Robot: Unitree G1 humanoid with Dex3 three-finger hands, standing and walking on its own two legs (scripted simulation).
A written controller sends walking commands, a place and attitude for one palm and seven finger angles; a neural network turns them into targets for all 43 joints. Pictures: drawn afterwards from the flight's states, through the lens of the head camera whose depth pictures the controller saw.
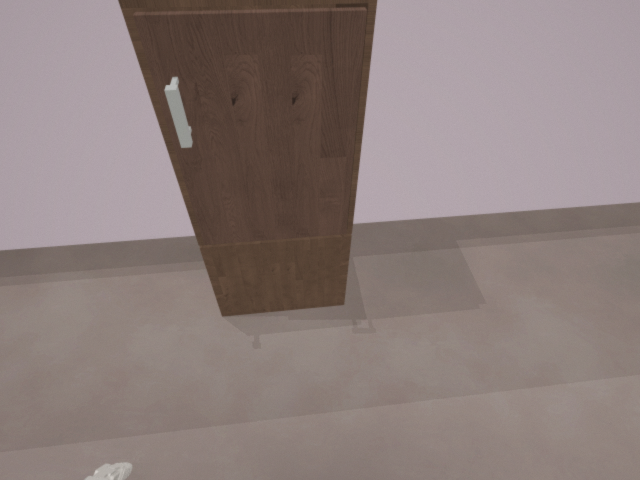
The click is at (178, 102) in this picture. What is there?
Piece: cupboard door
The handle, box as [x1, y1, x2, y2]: [164, 77, 192, 147]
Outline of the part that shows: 172,77 170,84 166,85 164,90 181,147 189,147 191,146 192,142 190,136 191,129 190,126 187,125 177,87 177,77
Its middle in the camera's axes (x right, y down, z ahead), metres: -0.28 -0.25 +0.77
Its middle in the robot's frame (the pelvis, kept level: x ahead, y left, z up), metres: +0.74 +0.32 +0.07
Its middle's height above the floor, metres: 0.84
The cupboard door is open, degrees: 0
